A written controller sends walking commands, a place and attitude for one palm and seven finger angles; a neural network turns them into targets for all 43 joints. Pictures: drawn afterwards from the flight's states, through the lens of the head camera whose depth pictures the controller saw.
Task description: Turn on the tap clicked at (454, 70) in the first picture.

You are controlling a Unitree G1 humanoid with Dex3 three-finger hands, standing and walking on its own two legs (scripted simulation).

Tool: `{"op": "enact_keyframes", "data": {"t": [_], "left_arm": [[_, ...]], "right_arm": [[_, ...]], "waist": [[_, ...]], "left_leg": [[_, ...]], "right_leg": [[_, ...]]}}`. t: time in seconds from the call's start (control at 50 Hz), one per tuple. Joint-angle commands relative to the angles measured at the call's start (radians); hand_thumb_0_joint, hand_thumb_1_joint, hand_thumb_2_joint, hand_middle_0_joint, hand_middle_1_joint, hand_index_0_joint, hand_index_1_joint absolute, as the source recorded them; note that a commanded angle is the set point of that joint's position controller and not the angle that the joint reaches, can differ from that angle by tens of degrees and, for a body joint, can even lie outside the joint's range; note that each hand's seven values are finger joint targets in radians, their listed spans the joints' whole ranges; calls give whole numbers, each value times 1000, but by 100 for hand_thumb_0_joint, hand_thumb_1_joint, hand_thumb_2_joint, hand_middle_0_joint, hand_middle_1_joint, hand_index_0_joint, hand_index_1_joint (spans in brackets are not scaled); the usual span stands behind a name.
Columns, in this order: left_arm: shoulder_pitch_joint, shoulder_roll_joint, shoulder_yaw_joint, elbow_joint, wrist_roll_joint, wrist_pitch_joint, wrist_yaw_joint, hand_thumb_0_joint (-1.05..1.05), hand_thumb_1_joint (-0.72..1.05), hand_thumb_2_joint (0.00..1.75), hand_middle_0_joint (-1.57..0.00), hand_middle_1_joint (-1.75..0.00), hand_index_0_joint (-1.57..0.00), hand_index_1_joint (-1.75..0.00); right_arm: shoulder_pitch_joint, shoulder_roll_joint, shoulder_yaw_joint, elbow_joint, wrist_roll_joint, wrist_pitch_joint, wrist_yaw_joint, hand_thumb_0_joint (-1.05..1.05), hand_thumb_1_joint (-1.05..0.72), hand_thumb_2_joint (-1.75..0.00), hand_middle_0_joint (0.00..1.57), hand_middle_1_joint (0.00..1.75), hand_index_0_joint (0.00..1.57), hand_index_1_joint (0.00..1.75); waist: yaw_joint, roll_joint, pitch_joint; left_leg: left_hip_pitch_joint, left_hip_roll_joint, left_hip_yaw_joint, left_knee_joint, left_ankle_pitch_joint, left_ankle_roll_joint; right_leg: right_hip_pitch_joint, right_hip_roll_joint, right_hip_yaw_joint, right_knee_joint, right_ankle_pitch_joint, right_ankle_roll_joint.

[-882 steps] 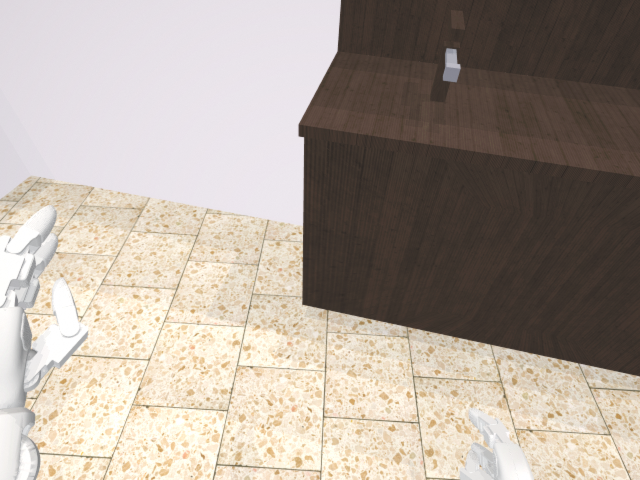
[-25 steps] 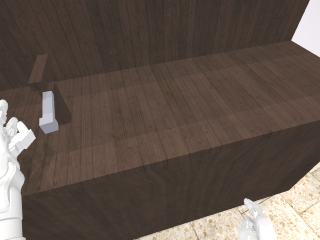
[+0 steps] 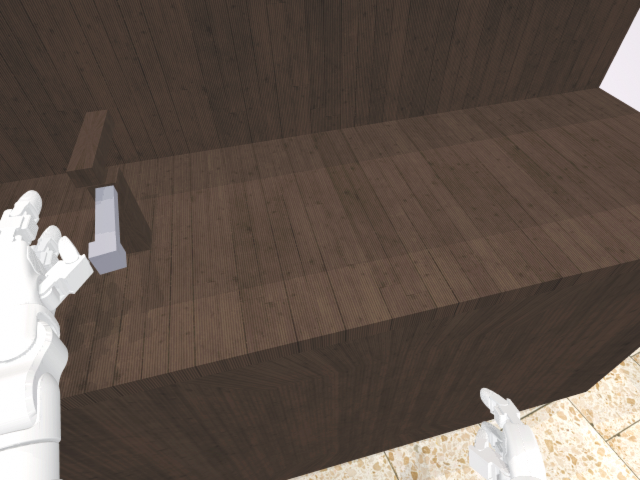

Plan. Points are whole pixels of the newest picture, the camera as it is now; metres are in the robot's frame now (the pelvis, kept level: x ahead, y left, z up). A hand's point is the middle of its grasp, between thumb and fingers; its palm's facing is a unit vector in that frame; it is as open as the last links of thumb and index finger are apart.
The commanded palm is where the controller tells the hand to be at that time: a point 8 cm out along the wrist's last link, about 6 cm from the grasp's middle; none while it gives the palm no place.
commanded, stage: push the lever round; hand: left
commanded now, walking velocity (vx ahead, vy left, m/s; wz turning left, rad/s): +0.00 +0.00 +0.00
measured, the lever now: (108, 255) +0.30 +0.27 +0.16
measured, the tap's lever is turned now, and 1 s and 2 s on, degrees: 8 11 32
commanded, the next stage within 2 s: none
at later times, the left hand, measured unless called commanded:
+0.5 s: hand (98, 275) +0.27 +0.28 +0.16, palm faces +0.54 -0.84 -0.08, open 7.8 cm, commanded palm +0.22 +0.31 +0.16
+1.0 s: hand (108, 279) +0.27 +0.26 +0.16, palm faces +0.58 -0.81 -0.06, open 7.8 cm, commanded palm +0.22 +0.29 +0.16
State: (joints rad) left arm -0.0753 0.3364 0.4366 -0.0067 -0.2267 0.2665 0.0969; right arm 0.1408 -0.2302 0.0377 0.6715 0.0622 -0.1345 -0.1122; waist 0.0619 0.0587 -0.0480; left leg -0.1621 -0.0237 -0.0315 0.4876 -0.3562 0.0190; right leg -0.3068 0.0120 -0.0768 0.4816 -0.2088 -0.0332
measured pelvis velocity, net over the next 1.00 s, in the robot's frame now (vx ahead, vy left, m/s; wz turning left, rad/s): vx -0.03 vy -0.02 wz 0.02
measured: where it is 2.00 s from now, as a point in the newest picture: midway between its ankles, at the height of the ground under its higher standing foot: outside the picture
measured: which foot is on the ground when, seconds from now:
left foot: down 0.00-1.00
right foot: down 0.00-1.00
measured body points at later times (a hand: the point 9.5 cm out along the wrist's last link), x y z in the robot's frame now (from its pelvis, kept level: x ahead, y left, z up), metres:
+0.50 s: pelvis -0.01 -0.01 +0.00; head -0.02 -0.04 +0.45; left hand +0.24 +0.32 +0.16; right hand +0.20 -0.22 -0.08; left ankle -0.07 +0.11 -0.74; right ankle +0.03 -0.10 -0.74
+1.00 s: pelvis -0.03 -0.02 +0.00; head -0.04 -0.05 +0.45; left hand +0.23 +0.30 +0.16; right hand +0.18 -0.24 -0.09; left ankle -0.07 +0.11 -0.74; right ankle +0.03 -0.10 -0.74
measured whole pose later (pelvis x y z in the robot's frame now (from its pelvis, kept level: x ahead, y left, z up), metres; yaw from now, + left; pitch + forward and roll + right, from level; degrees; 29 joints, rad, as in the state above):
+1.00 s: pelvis -0.03 -0.02 +0.00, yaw +1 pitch +0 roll +0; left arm -0.12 0.27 0.36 -0.05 -0.21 0.31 0.23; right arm 0.10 -0.24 0.04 0.72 0.06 -0.12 -0.12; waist 0.07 0.07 -0.02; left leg -0.18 -0.01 -0.05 0.53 -0.33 -0.01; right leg -0.31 0.03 -0.10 0.49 -0.18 -0.07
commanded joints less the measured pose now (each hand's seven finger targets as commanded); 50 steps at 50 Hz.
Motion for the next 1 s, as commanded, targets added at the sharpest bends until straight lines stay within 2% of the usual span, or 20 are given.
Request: {"op": "enact_keyframes", "data": {"t": [0.0, 0.16, 0.22, 0.24, 0.32, 0.34, 0.36, 0.44, 0.48, 0.5, 0.52, 0.54, 0.58, 0.64, 0.72, 0.74, 0.8, 0.84, 0.94, 0.98], "left_arm": [[-104, 232, 95, -293, 3, -51, 24, 0, 90, 90, -15, -15, -15, -15], [-222, 197, 33, -408, 15, -114, 37, 0, 90, 90, -15, -15, -15, -15], [-226, 173, -3, -357, 6, -98, 21, 0, 90, 90, -15, -15, -15, -15], [-252, 163, -17, -348, 7, -88, 17, 0, 90, 90, -15, -15, -15, -15], [-241, 194, 14, -293, 1, -40, 23, 0, 90, 90, -15, -15, -15, -15], [-230, 218, 40, -301, 5, -35, 31, 0, 90, 90, -15, -15, -15, -15], [-251, 182, 8, -308, 5, -34, 37, 0, 90, 90, -15, -15, -15, -15], [-219, 222, 62, -296, 8, -30, 73, 0, 90, 90, -15, -15, -15, -15], [-143, 197, 58, -314, 12, -38, 84, 0, 90, 90, -15, -15, -15, -15], [-162, 168, 22, -332, 14, -39, 84, 0, 90, 90, -15, -15, -15, -15], [-190, 184, 30, -333, 17, -42, 88, 0, 90, 90, -15, -15, -15, -15], [-186, 187, 37, -339, 18, -46, 91, 0, 90, 90, -15, -15, -15, -15], [-154, 198, 51, -331, 18, -50, 89, 0, 90, 90, -15, -15, -15, -15], [-222, 184, 22, -371, 18, -59, 84, 0, 90, 90, -15, -15, -15, -15], [-257, 188, 8, -317, 13, -55, 80, 0, 90, 90, -15, -15, -15, -15], [-296, 176, -7, -334, 15, -60, 80, 0, 90, 90, -15, -15, -15, -15], [-308, 168, -21, -292, 13, -51, 87, 0, 90, 90, -15, -15, -15, -15], [-319, 173, -10, -296, 15, -51, 104, 0, 90, 90, -15, -15, -15, -15], [-331, 182, 9, -247, 24, -28, 155, 0, 90, 90, -15, -15, -15, -15], [-317, 152, -13, -253, 32, -23, 174, 0, 90, 90, -15, -15, -15, -15]], "right_arm": [[-106, -125, -50, -162, 4, -43, -1, 0, -90, -90, 20, 30, 20, 30], [-111, -122, -48, -127, -3, -71, -15, 0, -90, -90, 20, 30, 20, 30], [-128, -127, -44, -117, -2, -74, -28, 0, -90, -90, 20, 30, 20, 30], [-150, -123, -36, -113, 6, -74, -33, 0, -90, -90, 20, 30, 20, 30], [-155, -128, -37, -120, 1, -66, -37, 0, -90, -90, 20, 30, 20, 30], [-171, -124, -32, -123, 4, -63, -36, 0, -90, -90, 20, 30, 20, 30], [-168, -119, -30, -128, 4, -61, -32, 0, -90, -90, 20, 30, 20, 30], [-172, -116, -30, -132, 1, -48, -20, 0, -90, -90, 20, 30, 20, 30], [-161, -109, -35, -145, -3, -45, -9, 0, -90, -90, 20, 30, 20, 30], [-165, -110, -32, -147, -2, -42, -6, 0, -90, -90, 20, 30, 20, 30], [-159, -113, -34, -141, -3, -41, -6, 0, -90, -90, 20, 30, 20, 30], [-171, -111, -31, -141, -2, -43, -5, 0, -90, -90, 20, 30, 20, 30], [-157, -114, -37, -141, -2, -40, -5, 0, -90, -90, 20, 30, 20, 30], [-177, -113, -32, -135, 2, -45, -12, 0, -90, -90, 20, 30, 20, 30], [-177, -120, -32, -123, 4, -49, -20, 0, -90, -90, 20, 30, 20, 30], [-197, -116, -29, -121, 9, -53, -22, 0, -90, -90, 20, 30, 20, 30], [-197, -119, -32, -118, 4, -55, -23, 0, -90, -90, 20, 30, 20, 30], [-211, -116, -32, -116, 7, -58, -23, 0, -90, -90, 20, 30, 20, 30], [-220, -115, -36, -111, 3, -44, -16, 0, -90, -90, 20, 30, 20, 30], [-219, -113, -40, -118, -1, -41, -10, 0, -90, -90, 20, 30, 20, 30]], "waist": [[38, 6, -221], [-4, 38, -171], [-10, 9, -145], [-16, 37, -116], [6, -22, -162], [16, -2, -164], [13, 3, -186], [28, -27, -187], [39, -14, -205], [29, 8, -198], [22, -20, -192], [26, 8, -171], [25, -32, -183], [9, 13, -154], [-1, -28, -125], [-8, 26, -109], [-7, -25, -130], [-2, -1, -141], [8, -53, -155], [10, -70, -183]], "left_leg": [[-52, 21, -12, -44, 551, -53], [-13, 16, -19, -40, 459, -53], [-38, 8, -25, -50, 355, -42], [-40, 9, -25, -55, 327, -39], [-67, 2, -31, -64, 300, -30], [-69, 4, -31, -68, 306, -33], [-65, 1, -28, -68, 315, -34], [-84, 8, -23, -65, 334, -32], [-83, 9, -10, -60, 361, -30], [-83, 7, -6, -57, 361, -28], [-82, 10, -8, -56, 352, -26], [-86, 11, -10, -58, 347, -26], [-93, 12, -7, -58, 336, -18], [-83, 10, -6, -58, 298, -11], [-121, 6, -12, -60, 205, -1], [-110, 6, -9, -60, 186, 0], [-135, 3, -12, -57, 152, 3], [-137, 3, -13, -53, 148, 2], [-174, 7, -14, -44, 138, 0], [-175, 8, -10, -38, 163, 0]], "right_leg": [[264, -23, 12, 6, 349, -2], [189, -20, 18, -7, 247, -3], [174, -23, 20, -24, 170, 0], [162, -25, 22, -33, 144, -2], [205, -27, 24, -38, 126, 2], [216, -26, 23, -37, 126, -1], [221, -28, 25, -34, 134, 1], [250, -25, 30, -31, 167, 3], [268, -27, 35, -26, 202, 4], [255, -28, 36, -25, 208, 5], [249, -27, 37, -27, 205, 6], [248, -26, 41, -30, 197, 3], [258, -25, 45, -34, 189, 7], [235, -29, 53, -47, 151, 8], [215, -33, 68, -72, 44, 16], [199, -37, 73, -80, 18, 14], [212, -42, 84, -89, -30, 20], [222, -48, 94, -92, -39, 18], [241, -58, 112, -99, -78, 23], [256, -61, 114, -89, -41, 27]]}}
